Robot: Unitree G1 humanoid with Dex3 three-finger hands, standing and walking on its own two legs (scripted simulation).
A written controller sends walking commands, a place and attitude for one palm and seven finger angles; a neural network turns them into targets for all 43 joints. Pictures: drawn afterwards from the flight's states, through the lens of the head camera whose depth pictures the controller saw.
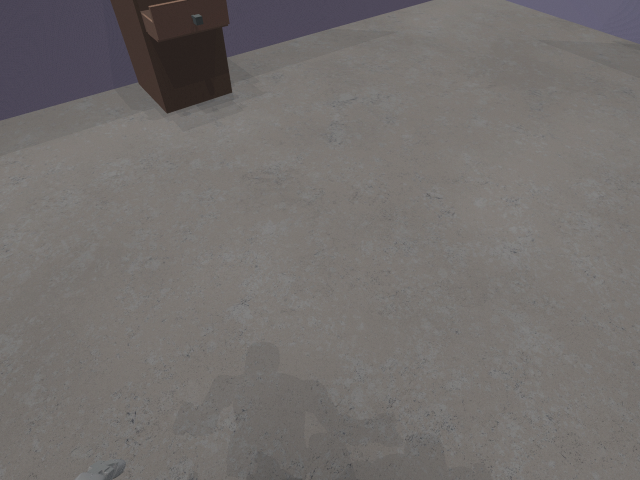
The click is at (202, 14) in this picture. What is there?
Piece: drawer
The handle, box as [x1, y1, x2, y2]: [191, 14, 202, 24]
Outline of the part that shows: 191,15 193,18 193,22 195,24 202,23 202,19 199,14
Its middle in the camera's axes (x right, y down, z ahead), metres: -0.62 -1.08 +1.90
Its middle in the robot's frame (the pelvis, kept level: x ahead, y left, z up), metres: +2.10 +0.71 -0.24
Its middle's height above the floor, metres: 0.53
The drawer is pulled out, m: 0.15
